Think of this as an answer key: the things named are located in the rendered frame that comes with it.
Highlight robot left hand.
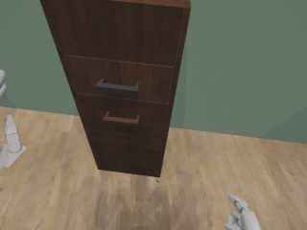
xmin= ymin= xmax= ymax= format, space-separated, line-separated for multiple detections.
xmin=0 ymin=69 xmax=26 ymax=170

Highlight robot right hand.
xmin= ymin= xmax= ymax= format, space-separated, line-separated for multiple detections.
xmin=224 ymin=194 xmax=262 ymax=230

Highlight handle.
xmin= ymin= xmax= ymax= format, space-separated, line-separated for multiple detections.
xmin=95 ymin=79 xmax=140 ymax=97
xmin=103 ymin=116 xmax=139 ymax=127

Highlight drawer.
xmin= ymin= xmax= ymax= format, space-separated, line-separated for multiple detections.
xmin=65 ymin=55 xmax=174 ymax=104

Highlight cabinet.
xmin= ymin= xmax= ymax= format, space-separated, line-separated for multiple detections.
xmin=39 ymin=0 xmax=191 ymax=178

